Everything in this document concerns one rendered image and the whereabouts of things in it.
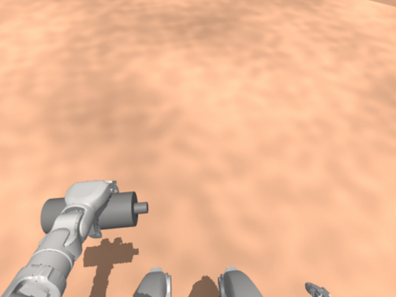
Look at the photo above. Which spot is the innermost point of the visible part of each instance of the right robot hand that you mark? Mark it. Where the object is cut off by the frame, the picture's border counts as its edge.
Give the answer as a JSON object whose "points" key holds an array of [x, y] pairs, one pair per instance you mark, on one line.
{"points": [[316, 291]]}

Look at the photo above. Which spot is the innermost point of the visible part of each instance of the left robot hand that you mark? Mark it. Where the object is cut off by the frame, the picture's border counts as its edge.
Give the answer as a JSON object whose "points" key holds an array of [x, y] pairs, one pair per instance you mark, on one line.
{"points": [[93, 194]]}

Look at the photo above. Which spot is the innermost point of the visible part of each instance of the bottle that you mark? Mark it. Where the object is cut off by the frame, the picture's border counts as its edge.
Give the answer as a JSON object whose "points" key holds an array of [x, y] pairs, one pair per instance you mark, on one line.
{"points": [[119, 211]]}

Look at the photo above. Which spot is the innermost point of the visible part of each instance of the left robot arm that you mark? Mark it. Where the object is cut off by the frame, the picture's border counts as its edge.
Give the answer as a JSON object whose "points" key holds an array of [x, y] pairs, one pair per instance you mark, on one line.
{"points": [[47, 270]]}

